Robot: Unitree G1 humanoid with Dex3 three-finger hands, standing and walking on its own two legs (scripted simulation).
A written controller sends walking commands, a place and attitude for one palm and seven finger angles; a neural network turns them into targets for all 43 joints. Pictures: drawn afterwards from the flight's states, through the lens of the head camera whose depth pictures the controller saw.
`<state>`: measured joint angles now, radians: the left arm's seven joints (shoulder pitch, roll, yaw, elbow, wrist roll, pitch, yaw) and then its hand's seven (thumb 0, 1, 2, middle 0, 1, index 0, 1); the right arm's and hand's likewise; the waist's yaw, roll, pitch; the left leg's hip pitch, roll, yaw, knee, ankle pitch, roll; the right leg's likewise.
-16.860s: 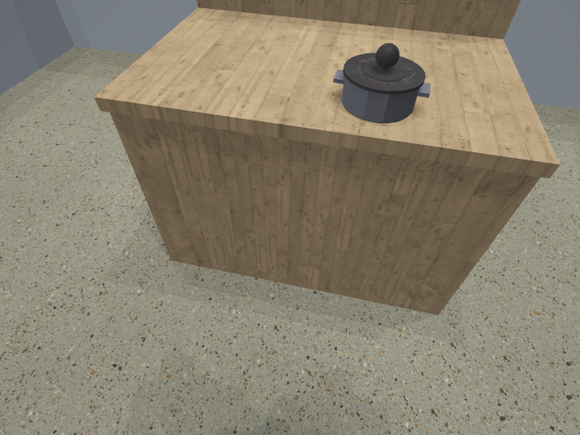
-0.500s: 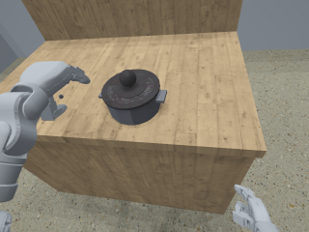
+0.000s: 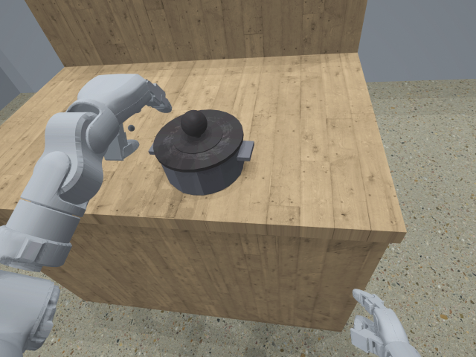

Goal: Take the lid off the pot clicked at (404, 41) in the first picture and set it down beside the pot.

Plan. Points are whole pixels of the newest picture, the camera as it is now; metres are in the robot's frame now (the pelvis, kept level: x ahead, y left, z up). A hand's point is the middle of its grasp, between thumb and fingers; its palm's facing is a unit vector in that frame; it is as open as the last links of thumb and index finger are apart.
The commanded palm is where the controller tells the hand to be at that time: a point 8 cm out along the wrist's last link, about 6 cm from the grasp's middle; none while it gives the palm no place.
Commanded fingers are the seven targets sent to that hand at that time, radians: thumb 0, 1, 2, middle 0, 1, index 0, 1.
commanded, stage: move the open hand above the knob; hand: left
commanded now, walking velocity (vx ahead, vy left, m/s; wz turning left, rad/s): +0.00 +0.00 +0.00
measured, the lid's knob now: (194, 123) +0.52 +0.13 +0.13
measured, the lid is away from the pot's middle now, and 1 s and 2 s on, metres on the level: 0.00 0.00 0.00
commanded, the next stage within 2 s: lower the open fingers around the knob in 1.42 s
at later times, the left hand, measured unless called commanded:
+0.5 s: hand (173, 98) +0.47 +0.13 +0.22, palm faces -0.15 +0.02 -0.99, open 10.1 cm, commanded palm +0.45 +0.14 +0.28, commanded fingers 0.00 -0.37 1.62 -0.86 -0.08 -0.86 -0.08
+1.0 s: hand (184, 90) +0.49 +0.11 +0.22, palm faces -0.19 +0.02 -0.98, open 10.1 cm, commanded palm +0.47 +0.12 +0.28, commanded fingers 0.00 -0.37 1.62 -0.86 -0.08 -0.86 -0.08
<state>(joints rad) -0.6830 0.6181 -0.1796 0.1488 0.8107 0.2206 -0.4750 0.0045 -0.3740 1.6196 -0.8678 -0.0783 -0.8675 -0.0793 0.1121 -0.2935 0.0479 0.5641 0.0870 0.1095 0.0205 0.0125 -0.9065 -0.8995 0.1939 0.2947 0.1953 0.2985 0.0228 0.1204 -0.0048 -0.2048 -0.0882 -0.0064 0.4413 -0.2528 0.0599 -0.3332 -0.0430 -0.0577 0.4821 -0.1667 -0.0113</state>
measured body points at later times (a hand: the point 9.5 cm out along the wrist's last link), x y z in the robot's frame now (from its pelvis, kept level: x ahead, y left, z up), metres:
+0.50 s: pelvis +0.01 +0.00 +0.00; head +0.04 -0.05 +0.45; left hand +0.47 +0.13 +0.27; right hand +0.15 -0.24 -0.13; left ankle -0.01 +0.08 -0.74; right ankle +0.05 -0.11 -0.74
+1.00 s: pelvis +0.02 +0.00 +0.00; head +0.05 -0.04 +0.45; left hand +0.50 +0.11 +0.27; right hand +0.14 -0.25 -0.13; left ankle -0.01 +0.08 -0.74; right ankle +0.05 -0.11 -0.74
